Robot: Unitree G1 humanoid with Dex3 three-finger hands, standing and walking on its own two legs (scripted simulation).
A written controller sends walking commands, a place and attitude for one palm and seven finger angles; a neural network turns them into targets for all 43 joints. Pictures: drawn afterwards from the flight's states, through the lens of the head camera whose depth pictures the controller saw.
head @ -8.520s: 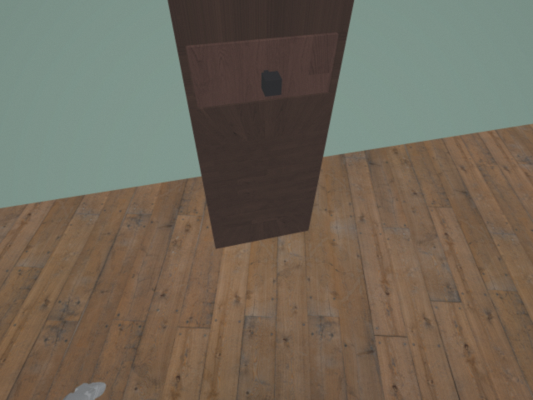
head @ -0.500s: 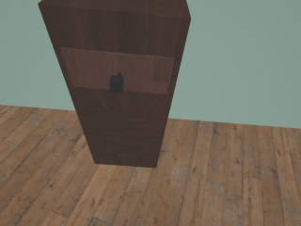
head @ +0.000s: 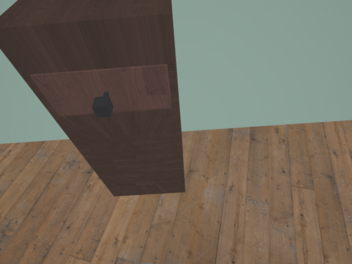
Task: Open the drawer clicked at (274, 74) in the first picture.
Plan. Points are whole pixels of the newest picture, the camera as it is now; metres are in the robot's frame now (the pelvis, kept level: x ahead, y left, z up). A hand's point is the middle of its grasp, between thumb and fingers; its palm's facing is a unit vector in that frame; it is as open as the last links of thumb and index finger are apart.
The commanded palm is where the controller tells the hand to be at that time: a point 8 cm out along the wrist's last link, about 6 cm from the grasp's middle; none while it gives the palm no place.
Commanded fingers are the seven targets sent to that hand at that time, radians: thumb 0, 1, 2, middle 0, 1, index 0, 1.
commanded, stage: come to a stop and stand still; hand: left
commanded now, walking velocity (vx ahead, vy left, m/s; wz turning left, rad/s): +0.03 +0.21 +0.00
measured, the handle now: (104, 102) +0.54 +0.24 +0.04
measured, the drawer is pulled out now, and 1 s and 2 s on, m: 0.00 0.00 0.00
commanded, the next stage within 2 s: look again from close up in 0.56 s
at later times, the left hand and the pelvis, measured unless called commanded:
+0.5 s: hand out of the picture -0.05 +0.22 -0.17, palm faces +0.08 -0.98 -0.20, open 7.4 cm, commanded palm none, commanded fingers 0.00 0.90 0.90 -0.20 -0.30 -0.20 -0.30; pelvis -0.03 +0.03 +0.01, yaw +1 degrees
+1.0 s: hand out of the picture -0.01 +0.19 -0.17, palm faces +0.07 -0.97 -0.23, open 7.3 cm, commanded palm none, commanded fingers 0.00 0.90 0.90 -0.20 -0.30 -0.20 -0.30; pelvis -0.02 +0.01 +0.00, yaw +2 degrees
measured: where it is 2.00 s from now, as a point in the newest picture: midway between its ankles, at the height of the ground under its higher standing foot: outside the picture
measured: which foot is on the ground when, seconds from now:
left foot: up 0.00-0.34, down 0.36-1.00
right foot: down 0.00-0.40, up 0.42-0.62, down 0.64-1.00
